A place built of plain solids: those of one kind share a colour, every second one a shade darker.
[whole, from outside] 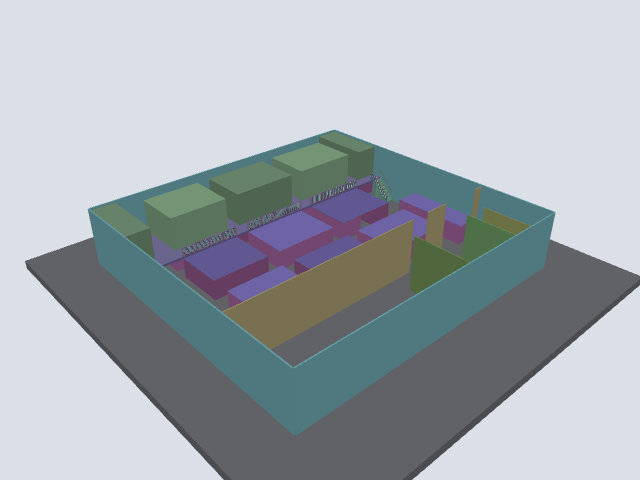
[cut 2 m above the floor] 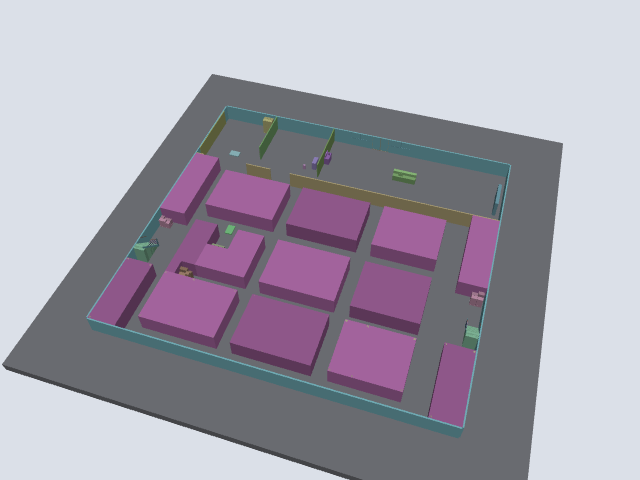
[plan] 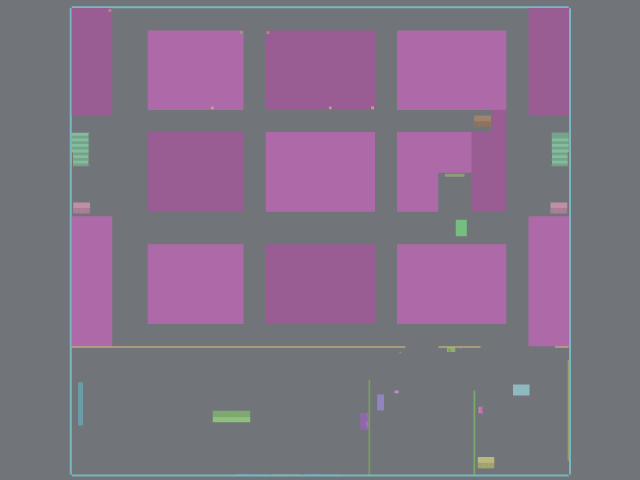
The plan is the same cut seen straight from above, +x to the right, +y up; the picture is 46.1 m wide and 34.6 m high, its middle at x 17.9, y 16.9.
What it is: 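A self-storage house; a reception shop, a loading bay, aisles of roller-shutter units, a steel mezzanine reached by steel stairs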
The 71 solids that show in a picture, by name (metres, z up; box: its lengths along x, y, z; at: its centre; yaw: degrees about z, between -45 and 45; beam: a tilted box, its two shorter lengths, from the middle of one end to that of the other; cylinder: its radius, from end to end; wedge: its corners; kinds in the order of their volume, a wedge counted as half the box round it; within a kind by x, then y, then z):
{
 "units_1": {"box": [2.93, 9.38, 2.41], "at": [1.46, 13.93, 1.16]},
 "units_2": {"box": [2.93, 7.71, 2.41], "at": [1.46, 29.77, 1.16]},
 "units_3": {"box": [6.91, 5.74, 2.41], "at": [8.94, 13.72, 1.16]},
 "units_4": {"box": [6.91, 5.74, 2.41], "at": [8.94, 21.81, 1.16]},
 "units_5": {"box": [6.91, 5.74, 2.41], "at": [8.94, 29.14, 1.16]},
 "units_6": {"box": [7.88, 5.74, 2.41], "at": [17.92, 13.72, 1.16]},
 "units_7": {"box": [7.88, 5.74, 2.41], "at": [17.92, 21.81, 1.16]},
 "units_8": {"box": [7.88, 5.74, 2.41], "at": [17.92, 29.14, 1.16]},
 "units_9": {"box": [2.97, 5.74, 2.41], "at": [24.93, 21.81, 1.16]},
 "units_10": {"box": [7.88, 5.74, 2.41], "at": [27.39, 13.72, 1.16]},
 "units_11": {"box": [7.88, 5.74, 2.41], "at": [27.39, 29.14, 1.16]},
 "units_12": {"box": [2.42, 2.93, 2.41], "at": [27.61, 23.21, 1.16]},
 "units_13": {"box": [2.53, 5.74, 2.41], "at": [30.07, 21.81, 1.16]},
 "units_14": {"box": [1.02, 1.63, 2.41], "at": [30.82, 25.48, 1.16]},
 "units_15": {"box": [2.93, 9.38, 2.41], "at": [34.38, 13.93, 1.16]},
 "units_16": {"box": [2.93, 7.71, 2.41], "at": [34.38, 29.77, 1.16]},
 "units_deck_1": {"box": [2.93, 7.71, 3.91], "at": [1.46, 29.77, 4.57]},
 "units_deck_2": {"box": [6.91, 5.74, 3.91], "at": [8.94, 29.14, 4.57]},
 "units_deck_3": {"box": [7.88, 5.74, 3.91], "at": [17.92, 29.14, 4.57]},
 "units_deck_4": {"box": [7.88, 5.74, 3.91], "at": [27.39, 29.14, 4.57]},
 "units_deck_5": {"box": [2.93, 7.71, 3.91], "at": [34.38, 29.77, 4.57]},
 "wall_1": {"box": [0.15, 33.61, 6.82], "at": [-0.07, 16.8, 3.36]},
 "wall_2": {"box": [35.84, 0.15, 6.82], "at": [17.92, -0.07, 3.36]},
 "wall_3": {"box": [35.84, 0.15, 6.82], "at": [17.92, 33.69, 3.36]},
 "wall_4": {"box": [0.15, 33.61, 6.82], "at": [35.91, 16.8, 3.36]},
 "slab_deck_1": {"box": [35.84, 8.99, 0.25], "at": [17.92, 29.11, 2.49]},
 "front_wall_1": {"box": [24.04, 0.12, 6.57], "at": [12.02, 9.19, 3.23]},
 "front_wall_2": {"box": [3.03, 0.12, 6.57], "at": [27.96, 9.19, 3.23]},
 "front_wall_3": {"box": [1.0, 0.12, 6.57], "at": [35.34, 9.19, 3.23]},
 "deck_stair_1": {"box": [1.2, 0.61, 0.45], "at": [0.61, 22.71, 0.18]},
 "deck_stair_2": {"box": [1.2, 0.61, 0.65], "at": [0.61, 22.91, 0.28]},
 "deck_stair_3": {"box": [1.2, 0.61, 0.85], "at": [0.61, 23.11, 0.38]},
 "deck_stair_4": {"box": [1.2, 0.61, 1.05], "at": [0.61, 23.32, 0.48]},
 "deck_stair_5": {"box": [1.2, 0.61, 1.46], "at": [0.61, 23.72, 0.68]},
 "deck_stair_6": {"box": [1.2, 0.61, 1.66], "at": [0.61, 23.92, 0.78]},
 "deck_stair_7": {"box": [1.2, 0.61, 1.86], "at": [0.61, 24.12, 0.88]},
 "deck_stair_8": {"box": [1.2, 0.61, 2.06], "at": [0.61, 24.32, 0.98]},
 "deck_stair_9": {"box": [1.2, 0.21, 2.46], "at": [0.61, 24.52, 1.18]},
 "deck_stair_10": {"box": [1.2, 0.61, 0.45], "at": [35.23, 22.71, 0.18]},
 "deck_stair_11": {"box": [1.2, 0.61, 0.65], "at": [35.23, 22.91, 0.28]},
 "deck_stair_12": {"box": [1.2, 0.61, 0.85], "at": [35.23, 23.11, 0.38]},
 "deck_stair_13": {"box": [1.2, 0.61, 1.05], "at": [35.23, 23.32, 0.48]},
 "deck_stair_14": {"box": [1.2, 0.61, 1.46], "at": [35.23, 23.72, 0.68]},
 "deck_stair_15": {"box": [1.2, 0.61, 1.66], "at": [35.23, 23.92, 0.78]},
 "deck_stair_16": {"box": [1.2, 0.61, 1.86], "at": [35.23, 24.12, 0.88]},
 "deck_stair_17": {"box": [1.2, 0.61, 2.06], "at": [35.23, 24.32, 0.98]},
 "deck_stair_18": {"box": [1.2, 0.39, 2.26], "at": [35.23, 24.41, 1.08]},
 "deck_stair_19": {"box": [1.2, 0.21, 2.46], "at": [35.23, 24.52, 1.18]},
 "utop_1": {"box": [6.89, 5.72, 0.03], "at": [8.94, 13.72, 2.38]},
 "utop_2": {"box": [6.89, 5.72, 0.03], "at": [8.94, 21.81, 2.38]},
 "utop_3": {"box": [7.86, 5.72, 0.03], "at": [17.92, 13.72, 2.38]},
 "utop_4": {"box": [7.86, 5.72, 0.03], "at": [17.92, 21.81, 2.38]},
 "utop_5": {"box": [7.86, 5.72, 0.03], "at": [27.39, 13.72, 2.38]},
 "utop_6": {"box": [7.86, 5.72, 0.03], "at": [27.39, 21.81, 2.38]},
 "utop_7": {"box": [2.91, 9.36, 0.03], "at": [34.38, 13.93, 2.38]},
 "reception_side_1": {"box": [0.12, 6.85, 6.57], "at": [21.46, 3.42, 3.23]},
 "bay_side_1": {"box": [0.12, 6.05, 6.57], "at": [29.03, 3.02, 3.23]},
 "loading_door_1": {"box": [0.08, 7.26, 4.25], "at": [35.8, 4.62, 2.08]},
 "shelving_1": {"box": [0.38, 3.14, 1.99], "at": [0.64, 5.09, 0.95]},
 "counter_1": {"box": [2.72, 0.37, 1.15], "at": [11.52, 3.95, 0.52]},
 "counter_2": {"box": [2.7, 0.46, 0.77], "at": [11.52, 4.37, 0.34]},
 "foot_pallet_1": {"box": [0.59, 0.39, 1.37], "at": [0.42, 19.01, 0.84]},
 "foot_pallet_2": {"box": [0.59, 0.39, 1.03], "at": [0.42, 19.41, 0.67]},
 "foot_pallet_3": {"box": [0.59, 0.39, 1.03], "at": [1.02, 19.01, 0.67]},
 "foot_pallet_4": {"box": [0.59, 0.39, 1.03], "at": [1.02, 19.41, 0.67]},
 "more_packing_table_packing_table_1": {"box": [0.6, 1.2, 0.97], "at": [21.1, 3.83, 0.43]},
 "cleaner_cart_1": {"box": [0.5, 1.15, 1.07], "at": [22.27, 5.18, 0.48]},
 "cell_mattress_1": {"box": [1.4, 0.22, 1.95], "at": [27.61, 21.56, 0.93]},
 "onway_owbay_1": {"box": [1.2, 0.8, 0.19], "at": [32.41, 6.09, 0.05]},
 "onway_owopen_1": {"box": [0.8, 1.2, 0.19], "at": [28.09, 17.77, 0.05]},
 "deck_fascia_1": {"box": [35.84, 0.02, 0.25], "at": [17.92, 24.63, 2.49]}
}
